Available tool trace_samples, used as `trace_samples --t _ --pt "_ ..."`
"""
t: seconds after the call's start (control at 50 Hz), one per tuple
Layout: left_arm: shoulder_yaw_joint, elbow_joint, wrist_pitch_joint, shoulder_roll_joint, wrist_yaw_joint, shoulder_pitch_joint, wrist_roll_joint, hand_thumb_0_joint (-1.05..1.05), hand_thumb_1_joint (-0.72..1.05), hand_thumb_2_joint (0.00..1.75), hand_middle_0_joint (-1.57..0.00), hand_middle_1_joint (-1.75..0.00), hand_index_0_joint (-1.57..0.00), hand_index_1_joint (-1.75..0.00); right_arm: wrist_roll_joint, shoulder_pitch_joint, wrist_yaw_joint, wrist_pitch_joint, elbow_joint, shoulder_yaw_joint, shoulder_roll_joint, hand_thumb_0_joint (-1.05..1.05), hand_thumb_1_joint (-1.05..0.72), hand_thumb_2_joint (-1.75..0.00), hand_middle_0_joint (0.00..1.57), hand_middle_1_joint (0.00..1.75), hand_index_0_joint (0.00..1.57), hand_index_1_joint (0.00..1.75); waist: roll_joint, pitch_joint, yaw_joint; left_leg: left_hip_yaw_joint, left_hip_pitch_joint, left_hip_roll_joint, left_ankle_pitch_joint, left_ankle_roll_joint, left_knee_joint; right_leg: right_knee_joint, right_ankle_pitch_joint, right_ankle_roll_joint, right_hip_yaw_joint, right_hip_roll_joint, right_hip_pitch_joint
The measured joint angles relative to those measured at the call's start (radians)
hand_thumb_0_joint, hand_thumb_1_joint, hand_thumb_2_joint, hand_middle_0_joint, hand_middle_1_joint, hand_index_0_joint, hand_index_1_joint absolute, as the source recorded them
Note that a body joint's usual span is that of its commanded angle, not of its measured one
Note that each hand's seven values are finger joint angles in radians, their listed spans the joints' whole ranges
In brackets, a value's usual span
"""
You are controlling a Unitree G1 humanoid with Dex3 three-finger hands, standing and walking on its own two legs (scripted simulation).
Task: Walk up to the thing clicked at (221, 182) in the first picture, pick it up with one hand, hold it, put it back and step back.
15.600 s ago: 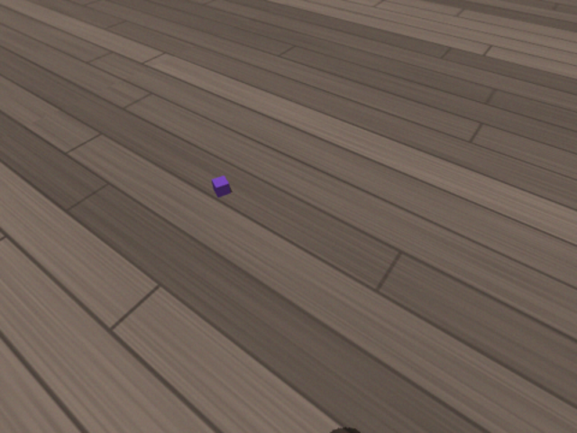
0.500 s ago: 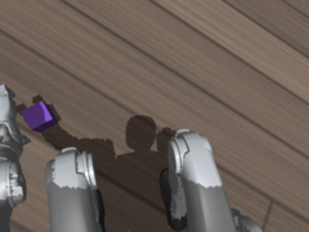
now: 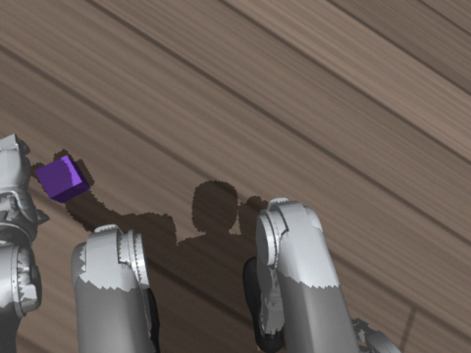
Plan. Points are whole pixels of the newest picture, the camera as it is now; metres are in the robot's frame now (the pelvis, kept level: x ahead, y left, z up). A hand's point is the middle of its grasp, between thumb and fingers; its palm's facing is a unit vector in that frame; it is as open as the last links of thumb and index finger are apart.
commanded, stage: rise first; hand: left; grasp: from above
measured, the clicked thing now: (64, 179) +0.45 +0.29 -0.29
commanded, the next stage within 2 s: approach in 0.28 s
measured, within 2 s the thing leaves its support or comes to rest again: neither
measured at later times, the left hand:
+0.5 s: hand (19, 193) +0.40 +0.32 -0.17, palm faces -0.38 -0.22 -0.90, open 13.7 cm
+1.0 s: hand (51, 150) +0.48 +0.27 -0.17, palm faces -0.39 -0.21 -0.90, open 14.3 cm
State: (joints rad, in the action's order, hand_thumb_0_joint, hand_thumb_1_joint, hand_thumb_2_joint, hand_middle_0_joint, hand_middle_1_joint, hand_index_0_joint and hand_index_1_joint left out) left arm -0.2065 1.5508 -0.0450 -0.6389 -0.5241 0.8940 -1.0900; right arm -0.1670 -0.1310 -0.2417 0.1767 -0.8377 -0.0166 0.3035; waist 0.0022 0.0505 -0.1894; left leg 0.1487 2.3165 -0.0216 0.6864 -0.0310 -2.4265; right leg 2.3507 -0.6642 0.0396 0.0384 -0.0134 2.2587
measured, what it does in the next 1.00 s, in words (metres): stands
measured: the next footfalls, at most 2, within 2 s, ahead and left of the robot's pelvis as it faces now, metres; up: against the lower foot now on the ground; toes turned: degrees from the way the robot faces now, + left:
none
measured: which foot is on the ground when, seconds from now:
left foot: down 0.00-1.00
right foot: down 0.00-1.00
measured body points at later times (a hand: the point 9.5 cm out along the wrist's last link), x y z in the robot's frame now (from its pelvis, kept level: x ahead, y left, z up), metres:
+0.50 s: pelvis +0.00 +0.00 +0.00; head +0.23 +0.05 +0.39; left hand +0.42 +0.33 -0.12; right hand +0.06 -0.27 -0.11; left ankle +0.08 +0.13 -0.29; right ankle +0.10 -0.13 -0.29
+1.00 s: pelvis +0.00 +0.00 +0.00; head +0.25 +0.04 +0.37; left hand +0.50 +0.28 -0.12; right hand -0.01 -0.26 -0.10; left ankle +0.08 +0.13 -0.29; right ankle +0.10 -0.13 -0.29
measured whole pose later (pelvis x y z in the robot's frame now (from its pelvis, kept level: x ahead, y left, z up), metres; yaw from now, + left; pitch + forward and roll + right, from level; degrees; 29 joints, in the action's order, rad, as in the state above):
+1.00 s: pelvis +0.00 +0.00 +0.00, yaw -2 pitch +33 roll -8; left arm -0.24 1.70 0.07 -0.73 -0.52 1.09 -1.08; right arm -0.19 -0.20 -0.30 0.20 -0.82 -0.09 0.33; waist -0.04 0.00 -0.31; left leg 0.17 2.34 -0.04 0.71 -0.02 -2.45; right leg 2.35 -0.66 0.05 0.06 0.01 2.28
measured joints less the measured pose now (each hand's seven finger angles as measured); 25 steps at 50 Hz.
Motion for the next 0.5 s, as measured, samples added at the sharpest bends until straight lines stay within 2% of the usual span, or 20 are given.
trace_samples --t 0.14,0.3,0.44,0.5 --pt "-0.010 0.002 0.001 0.010 -0.021 -0.003 -0.003 0.00 -0.46 0.92 -0.22 -0.91 -0.20 -0.93 -0.003 0.000 0.002 0.000 -0.005 0.002 -0.004 0.00 -0.92 -0.91 0.20 0.30 0.20 0.30 -0.004 0.007 -0.001 0.000 0.003 0.001 0.002 -0.002 -0.002 0.003 -0.002 -0.001 0.000 0.000 0.004" --pt "-0.021 -0.006 0.002 0.012 -0.019 -0.004 -0.001 0.00 -0.45 0.91 -0.23 -0.91 -0.21 -0.93 -0.009 0.005 -0.004 0.008 -0.005 0.001 -0.006 0.00 -0.92 -0.91 0.20 0.30 0.20 0.30 -0.006 0.001 0.001 0.002 0.001 -0.001 0.003 0.001 -0.002 0.000 -0.001 0.003 0.001 0.002 0.001" --pt "-0.015 -0.012 0.008 0.017 -0.015 -0.013 0.002 0.00 -0.46 0.91 -0.23 -0.91 -0.21 -0.93 -0.003 0.001 -0.009 0.006 -0.011 0.010 -0.008 0.00 -0.92 -0.91 0.20 0.30 0.20 0.30 -0.008 0.014 0.007 -0.002 -0.001 0.000 0.005 0.004 0.001 -0.004 -0.004 0.002 -0.001 0.001 -0.002" --pt "0.004 -0.009 0.012 0.017 -0.008 -0.013 0.005 0.00 -0.47 0.93 -0.22 -0.91 -0.20 -0.93 -0.001 -0.001 -0.008 0.007 -0.012 0.013 -0.008 0.00 -0.92 -0.90 0.20 0.30 0.20 0.30 -0.008 0.018 0.008 -0.006 -0.003 0.001 0.004 0.005 0.006 -0.006 -0.006 0.002 -0.004 -0.001 -0.005"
